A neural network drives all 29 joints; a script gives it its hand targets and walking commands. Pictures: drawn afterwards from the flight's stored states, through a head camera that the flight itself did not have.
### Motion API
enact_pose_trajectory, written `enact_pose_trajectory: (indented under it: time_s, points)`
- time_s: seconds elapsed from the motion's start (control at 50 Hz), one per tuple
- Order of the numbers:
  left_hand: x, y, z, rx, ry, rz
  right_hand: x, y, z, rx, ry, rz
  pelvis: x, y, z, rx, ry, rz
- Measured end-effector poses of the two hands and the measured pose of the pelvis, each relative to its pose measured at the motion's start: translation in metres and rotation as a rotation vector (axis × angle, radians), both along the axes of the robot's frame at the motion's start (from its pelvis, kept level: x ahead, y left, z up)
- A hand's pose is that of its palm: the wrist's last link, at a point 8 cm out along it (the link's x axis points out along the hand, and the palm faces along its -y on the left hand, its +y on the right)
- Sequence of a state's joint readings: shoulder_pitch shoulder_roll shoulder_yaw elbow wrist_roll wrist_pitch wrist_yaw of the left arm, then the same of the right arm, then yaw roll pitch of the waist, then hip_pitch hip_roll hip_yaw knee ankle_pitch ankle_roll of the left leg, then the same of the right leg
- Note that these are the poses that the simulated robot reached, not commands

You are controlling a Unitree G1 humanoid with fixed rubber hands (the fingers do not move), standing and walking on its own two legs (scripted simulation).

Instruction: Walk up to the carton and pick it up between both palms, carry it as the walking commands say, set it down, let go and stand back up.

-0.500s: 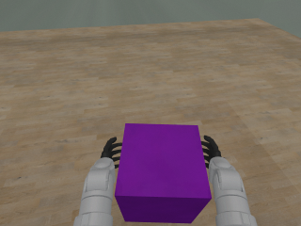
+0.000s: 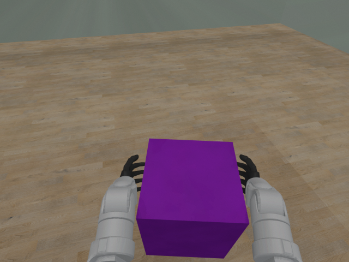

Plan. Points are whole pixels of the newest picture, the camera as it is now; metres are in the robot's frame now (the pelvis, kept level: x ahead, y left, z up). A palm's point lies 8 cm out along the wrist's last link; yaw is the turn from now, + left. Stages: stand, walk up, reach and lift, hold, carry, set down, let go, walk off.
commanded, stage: reach and lift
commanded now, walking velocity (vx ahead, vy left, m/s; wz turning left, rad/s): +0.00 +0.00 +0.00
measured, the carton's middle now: (187, 200) +0.29 -0.01 -0.02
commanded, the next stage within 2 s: hold in 0.56 s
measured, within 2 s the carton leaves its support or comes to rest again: neither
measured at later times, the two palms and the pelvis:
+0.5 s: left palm (122, 184) +0.29 +0.16 +0.05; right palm (246, 183) +0.30 -0.15 +0.05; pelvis +0.03 +0.00 +0.01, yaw +0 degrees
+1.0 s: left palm (122, 187) +0.28 +0.15 +0.05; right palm (249, 186) +0.29 -0.15 +0.05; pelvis +0.00 +0.00 +0.00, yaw +1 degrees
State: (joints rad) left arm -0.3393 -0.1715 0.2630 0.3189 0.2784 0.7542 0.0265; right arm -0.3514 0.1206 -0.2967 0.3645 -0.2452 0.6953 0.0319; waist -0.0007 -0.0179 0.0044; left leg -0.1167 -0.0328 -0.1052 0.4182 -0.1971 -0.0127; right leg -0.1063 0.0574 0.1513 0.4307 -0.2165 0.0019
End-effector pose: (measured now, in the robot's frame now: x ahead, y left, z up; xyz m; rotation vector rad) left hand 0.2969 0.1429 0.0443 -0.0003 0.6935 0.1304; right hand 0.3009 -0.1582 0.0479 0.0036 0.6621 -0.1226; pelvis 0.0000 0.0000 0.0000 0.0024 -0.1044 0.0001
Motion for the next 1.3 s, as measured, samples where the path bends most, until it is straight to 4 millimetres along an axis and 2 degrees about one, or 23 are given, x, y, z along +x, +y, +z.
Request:
enact_pose_trajectory:
  time_s: [0.12,0.18,0.34,0.44,0.74,0.9,1.2,1.3]
  points:
    - [0.013,0.001,0.01,0.002,-0.031,-0.002,0.01,0.001,0.006,0.007,-0.031,-0.007,0.01,0.001,0.002,0.001,0.018,-0.001]
    - [0.014,0.004,0.008,0.002,-0.022,-0.004,0.012,0.004,0.005,0.008,-0.021,-0.008,0.017,0.002,0.003,0.001,0.018,0.0]
    - [0.009,0.01,-0.003,-0.008,-0.002,-0.005,0.01,0.01,0.002,-0.037,0.0,0.015,0.028,0.002,0.005,0.0,0.016,0.007]
    - [0.002,0.012,0.001,0.008,-0.018,-0.01,0.004,0.012,0.005,-0.036,-0.016,0.021,0.032,0.003,0.006,-0.001,0.019,0.006]
    - [-0.014,0.007,-0.001,0.018,-0.009,-0.019,-0.015,0.007,-0.001,-0.024,-0.005,0.011,0.009,0.001,0.004,-0.001,-0.009,0.016]
    - [-0.015,0.007,0.001,0.005,-0.024,-0.007,-0.014,0.007,0.003,-0.004,-0.019,0.0,0.0,-0.001,0.001,-0.001,-0.018,0.017]
    - [-0.012,0.015,-0.003,-0.013,-0.008,0.005,-0.005,0.015,0.006,-0.026,-0.002,0.014,0.008,0.002,0.001,-0.004,-0.016,0.021]
    - [-0.006,0.016,0.003,0.002,-0.029,-0.004,-0.004,0.016,0.007,-0.022,-0.024,0.011,0.013,0.006,0.0,-0.009,0.022,0.021]
